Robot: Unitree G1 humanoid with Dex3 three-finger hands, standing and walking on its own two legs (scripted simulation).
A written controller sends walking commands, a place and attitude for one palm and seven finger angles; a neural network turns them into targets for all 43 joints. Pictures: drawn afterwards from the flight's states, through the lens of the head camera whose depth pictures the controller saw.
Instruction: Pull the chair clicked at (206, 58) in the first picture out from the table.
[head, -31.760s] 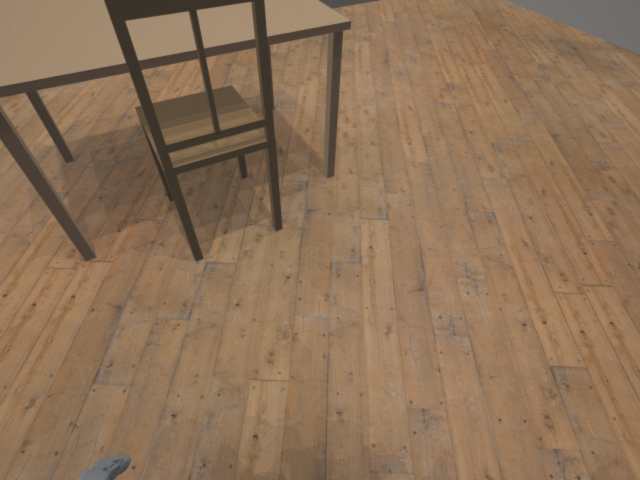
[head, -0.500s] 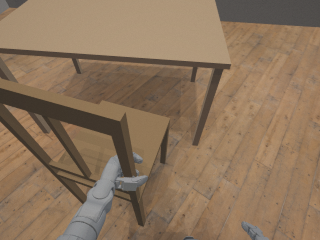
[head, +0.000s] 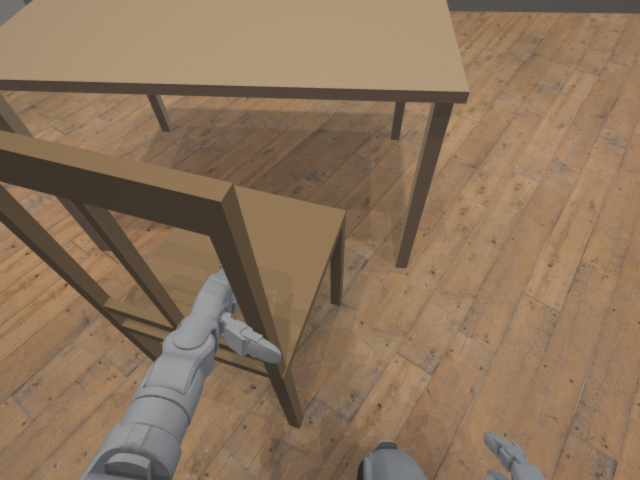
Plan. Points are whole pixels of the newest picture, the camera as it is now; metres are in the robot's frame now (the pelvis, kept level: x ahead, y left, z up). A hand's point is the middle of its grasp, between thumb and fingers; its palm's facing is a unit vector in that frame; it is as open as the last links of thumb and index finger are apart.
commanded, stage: open the thumb and straighten the fingers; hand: left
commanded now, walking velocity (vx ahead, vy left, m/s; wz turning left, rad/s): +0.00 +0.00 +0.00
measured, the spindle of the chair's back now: (143, 275) +0.40 +0.26 -0.01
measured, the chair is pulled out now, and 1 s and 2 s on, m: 0.31 0.31 0.31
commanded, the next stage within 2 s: draw the fingers out of the gap in 0.02 s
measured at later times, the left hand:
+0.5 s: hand (247, 369) +0.27 +0.10 -0.03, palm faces -0.18 -0.98 -0.09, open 17.5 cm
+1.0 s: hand (229, 434) +0.19 +0.11 -0.03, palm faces -0.18 -0.98 -0.08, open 17.5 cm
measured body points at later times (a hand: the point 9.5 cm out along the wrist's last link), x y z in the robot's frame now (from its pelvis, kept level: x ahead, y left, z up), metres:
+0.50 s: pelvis +0.01 -0.01 +0.00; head +0.05 -0.03 +0.45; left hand +0.27 +0.15 -0.02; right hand +0.17 -0.25 -0.09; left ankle -0.05 +0.12 -0.69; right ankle +0.11 -0.11 -0.69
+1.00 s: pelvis +0.01 +0.00 -0.01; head +0.04 +0.00 +0.44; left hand +0.20 +0.16 -0.02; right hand +0.19 -0.23 -0.07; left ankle -0.05 +0.12 -0.69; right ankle +0.11 -0.11 -0.69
